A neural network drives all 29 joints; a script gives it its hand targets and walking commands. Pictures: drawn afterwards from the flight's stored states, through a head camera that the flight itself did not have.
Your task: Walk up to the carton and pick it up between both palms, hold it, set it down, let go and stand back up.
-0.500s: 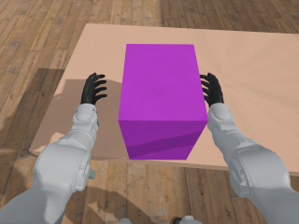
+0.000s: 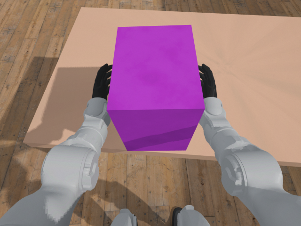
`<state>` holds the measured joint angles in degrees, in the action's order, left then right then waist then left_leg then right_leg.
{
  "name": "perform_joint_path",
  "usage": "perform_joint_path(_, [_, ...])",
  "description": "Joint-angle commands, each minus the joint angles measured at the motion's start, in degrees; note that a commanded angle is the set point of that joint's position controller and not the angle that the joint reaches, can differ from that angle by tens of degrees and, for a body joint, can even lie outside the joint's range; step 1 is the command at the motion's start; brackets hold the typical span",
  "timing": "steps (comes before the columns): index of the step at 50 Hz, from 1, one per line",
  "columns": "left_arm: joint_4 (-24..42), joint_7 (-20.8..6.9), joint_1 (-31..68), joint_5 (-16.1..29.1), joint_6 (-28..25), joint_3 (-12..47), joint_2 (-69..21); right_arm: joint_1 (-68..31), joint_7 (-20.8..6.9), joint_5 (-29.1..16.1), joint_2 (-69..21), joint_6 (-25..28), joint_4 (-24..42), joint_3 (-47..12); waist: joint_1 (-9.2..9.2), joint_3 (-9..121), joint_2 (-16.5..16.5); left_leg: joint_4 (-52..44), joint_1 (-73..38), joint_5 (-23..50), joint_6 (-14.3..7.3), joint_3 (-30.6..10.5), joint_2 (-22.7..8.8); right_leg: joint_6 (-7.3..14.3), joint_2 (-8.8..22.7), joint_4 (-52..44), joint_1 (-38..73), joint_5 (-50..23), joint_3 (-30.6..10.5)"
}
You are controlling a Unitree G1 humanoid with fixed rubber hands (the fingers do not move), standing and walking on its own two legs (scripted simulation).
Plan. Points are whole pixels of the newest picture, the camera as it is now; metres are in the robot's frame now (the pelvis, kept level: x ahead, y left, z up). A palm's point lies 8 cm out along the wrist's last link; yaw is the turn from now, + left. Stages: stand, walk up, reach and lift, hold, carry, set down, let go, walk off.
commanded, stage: reach and lift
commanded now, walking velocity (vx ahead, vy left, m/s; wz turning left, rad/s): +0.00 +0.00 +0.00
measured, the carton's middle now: (155, 95) +0.46 +0.01 +0.00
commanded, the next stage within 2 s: none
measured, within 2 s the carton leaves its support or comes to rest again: neither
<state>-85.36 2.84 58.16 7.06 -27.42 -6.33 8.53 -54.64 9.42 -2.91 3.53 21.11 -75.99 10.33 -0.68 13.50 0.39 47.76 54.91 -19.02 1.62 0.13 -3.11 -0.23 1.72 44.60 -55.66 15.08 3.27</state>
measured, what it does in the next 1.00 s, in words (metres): stands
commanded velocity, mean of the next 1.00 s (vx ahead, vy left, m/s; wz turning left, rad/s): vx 0.00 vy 0.00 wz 0.00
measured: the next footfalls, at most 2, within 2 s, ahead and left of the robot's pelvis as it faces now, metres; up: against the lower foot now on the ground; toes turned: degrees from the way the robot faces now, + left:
none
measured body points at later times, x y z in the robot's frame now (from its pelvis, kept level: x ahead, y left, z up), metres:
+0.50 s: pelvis +0.03 +0.01 +0.03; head +0.14 +0.01 +0.47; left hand +0.45 +0.15 +0.03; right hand +0.44 -0.13 +0.03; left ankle +0.02 +0.13 -0.69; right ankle +0.04 -0.13 -0.69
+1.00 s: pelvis +0.04 +0.01 +0.04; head +0.15 +0.02 +0.48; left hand +0.45 +0.15 +0.03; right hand +0.44 -0.13 +0.03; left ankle +0.02 +0.13 -0.69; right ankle +0.04 -0.13 -0.69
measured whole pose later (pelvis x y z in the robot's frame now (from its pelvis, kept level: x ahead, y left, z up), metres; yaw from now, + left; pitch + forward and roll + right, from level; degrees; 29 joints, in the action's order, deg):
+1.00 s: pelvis +0.04 +0.01 +0.04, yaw +0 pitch +19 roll -2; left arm -76.3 4.7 45.6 -18.7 -33.3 -28.4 -0.1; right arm -40.2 8.3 28.0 -5.5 30.1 -66.0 37.6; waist 0.3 6.4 0.6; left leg 30.8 35.4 -14.8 1.0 0.6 -3.0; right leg -0.9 1.1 25.4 -35.0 9.7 3.7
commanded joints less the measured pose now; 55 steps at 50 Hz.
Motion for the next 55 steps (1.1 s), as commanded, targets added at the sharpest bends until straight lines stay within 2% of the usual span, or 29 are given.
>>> perform_joint_path(1, [8.14, -2.33, 27.79, -9.28, -2.97, -4.36, -7.82, -26.40, -3.66, 11.55, -14.05, 3.25, 9.75, 2.90, 1.29, 40.22, 1.72, -5.48, -17.42, 20.16, 2.22, 5.42, 4.47, -0.39, -2.35, -4.67, 34.78, -16.38, -0.48])
perform_joint_path(2, [6.20, -2.76, 25.44, -13.30, -2.78, -7.38, -9.83, -24.61, -4.08, 16.33, -16.90, 3.65, 9.14, 5.22, 1.54, 38.76, 1.85, -6.14, -18.05, 20.96, 2.14, 5.58, 4.74, -0.43, -2.27, -5.06, 36.47, -18.43, -0.43])
perform_joint_path(3, [4.46, -4.00, 24.46, -16.99, -2.57, -9.48, -13.64, -24.80, -5.06, 20.16, -22.76, 3.80, 8.89, 5.70, 2.19, 35.90, -0.23, -6.77, -16.71, 19.79, 1.16, 5.66, 5.00, -0.51, -2.24, -4.97, 39.09, -19.89, -0.44])
perform_joint_path(4, [3.44, -5.88, 24.07, -20.51, -2.91, -9.91, -22.46, -24.41, -6.72, 24.20, -33.42, 4.21, 8.58, 4.98, 2.41, 33.28, 0.04, -8.76, -16.70, 18.33, 0.67, 5.46, 5.14, -0.48, -2.20, -5.91, 42.56, -20.84, -0.24])
perform_joint_path(5, [2.59, -7.20, 22.66, -22.59, -3.53, -8.59, -29.24, -23.71, -8.60, 27.62, -39.48, 4.99, 8.55, 5.41, 2.64, 32.65, 0.77, -9.64, -17.46, 18.87, 0.30, 5.08, 4.98, -0.26, -2.28, -6.56, 44.04, -22.40, -0.23])
perform_joint_path(6, [1.11, -7.77, 21.82, -24.13, -4.63, -8.97, -31.33, -23.33, -9.65, 29.51, -41.71, 5.85, 9.42, 5.01, 2.97, 33.29, 1.37, -9.39, -18.03, 20.20, 0.44, 5.21, 4.86, -0.21, -2.03, -6.10, 45.36, -24.77, -0.37])
perform_joint_path(8, [0.60, -7.34, 19.39, -25.06, -6.26, -9.69, -32.14, -21.82, -10.65, 32.07, -42.26, 7.06, 9.87, 5.12, 3.20, 34.06, 1.30, -9.96, -18.81, 22.03, 0.57, 4.98, 4.34, 0.26, -2.33, -6.07, 46.47, -27.79, 0.17])
perform_joint_path(13, [-0.29, -6.87, 16.65, -28.18, -6.86, -12.96, -29.34, -15.74, -11.06, 36.49, -40.64, 7.60, 2.76, 7.45, 1.94, 26.04, -1.61, -12.97, -18.18, 19.66, -0.04, 5.25, 3.90, -0.17, -2.60, -8.91, 46.52, -26.14, 0.63])
perform_joint_path(14, [0.28, -6.63, 15.81, -28.27, -6.85, -13.26, -29.72, -15.73, -11.13, 36.98, -40.98, 8.08, 4.04, 7.33, 2.42, 26.96, -1.86, -13.56, -19.43, 20.19, -0.33, 5.25, 3.90, -0.14, -2.50, -9.51, 46.56, -26.05, 0.27])
perform_joint_path(18, [1.43, -6.01, 15.79, -28.20, -6.41, -13.10, -30.60, -15.49, -10.94, 38.08, -40.90, 9.11, 1.67, 10.09, 2.29, 24.87, -1.39, -14.27, -21.18, 22.78, 0.46, 5.28, 3.31, 0.43, -2.79, -10.93, 45.65, -26.19, 1.07])
perform_joint_path(19, [3.11, -5.64, 15.82, -27.80, -6.48, -11.97, -31.34, -15.68, -11.10, 37.84, -40.71, 9.84, 2.97, 9.91, 2.16, 27.29, -0.38, -14.00, -23.54, 25.89, 0.72, 5.12, 3.11, 0.65, -3.11, -11.11, 44.27, -27.68, 1.52])
perform_joint_path(21, [2.62, -5.28, 13.76, -28.71, -6.19, -11.62, -31.42, -14.30, -11.15, 37.87, -39.91, 10.37, 0.40, 9.76, 2.01, 27.03, -0.12, -12.95, -26.88, 29.57, 1.29, 5.32, 3.01, 0.87, -3.63, -12.00, 42.91, -28.56, 1.85])
perform_joint_path(22, [2.16, -5.39, 12.56, -29.77, -5.84, -12.02, -31.33, -14.07, -11.05, 37.77, -40.28, 10.35, 1.53, 9.68, 2.46, 25.25, 0.48, -13.74, -26.41, 28.61, 1.00, 4.98, 2.87, 0.89, -3.25, -12.77, 43.24, -28.08, 1.59])
perform_joint_path(23, [2.36, -5.33, 11.99, -29.91, -5.58, -12.21, -31.36, -13.31, -11.11, 37.63, -40.15, 10.33, 0.57, 9.44, 2.11, 24.42, 0.21, -14.11, -26.94, 29.18, 1.30, 5.20, 2.66, 0.99, -3.36, -13.24, 43.80, -27.99, 2.22])
perform_joint_path(25, [4.64, -5.43, 11.85, -28.94, -5.58, -11.42, -32.42, -13.71, -11.09, 37.02, -40.51, 10.94, 1.40, 9.00, 2.09, 25.39, 0.85, -14.08, -26.34, 29.93, 1.12, 5.31, 2.71, 0.85, -3.32, -13.40, 44.55, -29.41, 1.86])
perform_joint_path(27, [4.02, -5.22, 11.68, -29.80, -5.36, -11.84, -32.28, -13.57, -11.17, 37.05, -41.34, 10.86, 1.52, 8.52, 2.97, 25.43, 0.38, -14.74, -25.39, 28.16, 0.70, 5.32, 3.08, 0.89, -2.79, -13.57, 46.43, -28.72, 1.22])
perform_joint_path(29, [4.78, -5.19, 11.28, -30.35, -5.09, -11.48, -32.75, -13.73, -10.86, 37.36, -41.27, 11.10, 2.34, 8.83, 2.65, 25.29, -0.16, -15.33, -24.35, 26.99, 0.59, 5.27, 3.23, 0.76, -2.75, -13.54, 47.41, -28.92, 1.19])
perform_joint_path(30, [4.91, -5.09, 10.94, -30.44, -5.04, -11.60, -33.46, -13.26, -10.88, 37.54, -41.15, 11.16, 2.74, 8.91, 2.89, 25.79, 0.08, -15.88, -25.50, 26.92, 0.58, 4.89, 2.90, 0.70, -2.61, -14.16, 46.53, -27.57, 1.49])
perform_joint_path(31, [5.16, -5.01, 10.72, -30.90, -4.89, -11.63, -33.70, -13.33, -10.92, 37.56, -41.54, 11.23, 2.40, 9.48, 2.72, 24.68, 1.66, -15.38, -25.47, 28.49, 0.74, 5.07, 2.78, 1.08, -2.67, -14.16, 46.25, -28.27, 1.52])
perform_joint_path(34, [4.60, -4.82, 8.73, -31.94, -4.04, -12.37, -33.44, -13.13, -10.92, 37.66, -41.08, 11.56, 3.71, 9.19, 2.89, 24.56, 0.76, -15.70, -26.54, 29.00, 0.72, 5.07, 2.79, 1.07, -2.94, -14.97, 46.57, -28.88, 1.62])
perform_joint_path(36, [5.97, -4.66, 8.53, -32.62, -3.60, -12.30, -34.39, -12.87, -10.80, 37.66, -40.35, 11.75, 4.07, 9.94, 2.55, 24.38, 1.79, -15.92, -27.57, 29.37, 1.27, 5.00, 2.78, 1.29, -2.84, -15.46, 46.26, -28.52, 1.86])
perform_joint_path(37, [7.07, -4.27, 11.21, -31.13, -4.55, -12.25, -33.83, -13.14, -10.65, 38.24, -41.55, 11.57, 5.42, 10.06, 2.95, 27.00, 0.52, -17.82, -25.02, 25.24, 0.40, 5.12, 2.79, 0.46, -2.45, -16.11, 47.22, -25.99, 1.82])
perform_joint_path(38, [6.97, -3.85, 11.11, -31.00, -4.71, -12.47, -32.99, -13.11, -10.68, 38.55, -41.48, 11.23, 5.13, 10.11, 2.86, 26.51, 0.77, -17.74, -24.83, 24.67, 0.51, 5.30, 2.78, 0.39, -2.35, -15.67, 47.88, -26.53, 1.82])
perform_joint_path(55, [6.31, -3.68, 9.95, -30.96, -4.76, -12.75, -32.86, -11.69, -10.12, 38.42, -41.83, 11.38, 4.15, 8.82, 2.73, 24.55, 0.21, -19.73, -23.02, 23.92, 0.06, 4.96, 2.62, 0.16, -2.17, -16.62, 49.97, -28.48, 1.64])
